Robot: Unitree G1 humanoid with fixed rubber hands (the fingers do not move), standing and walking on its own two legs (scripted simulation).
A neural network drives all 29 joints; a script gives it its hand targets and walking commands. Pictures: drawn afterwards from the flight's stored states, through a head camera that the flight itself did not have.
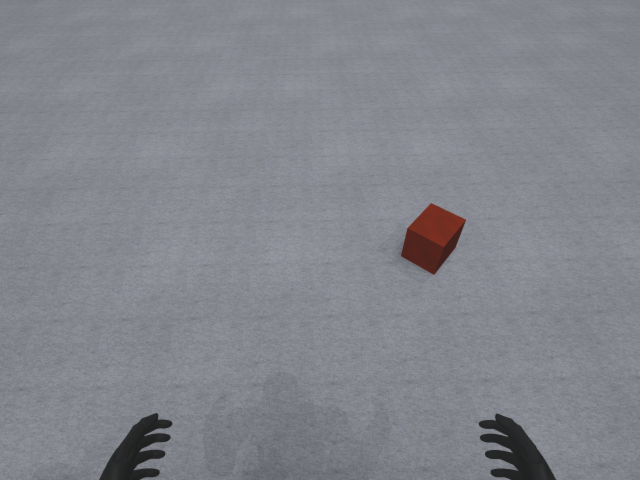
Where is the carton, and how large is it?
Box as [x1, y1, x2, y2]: [401, 203, 465, 274]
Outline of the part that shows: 431,203 407,228 401,255 433,274 454,248 465,219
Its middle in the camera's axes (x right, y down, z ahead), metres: +0.45 -0.01 +1.56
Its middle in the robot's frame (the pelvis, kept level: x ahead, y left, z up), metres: +1.11 -0.44 -0.67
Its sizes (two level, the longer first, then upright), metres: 0.185 0.153 0.166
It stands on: the floor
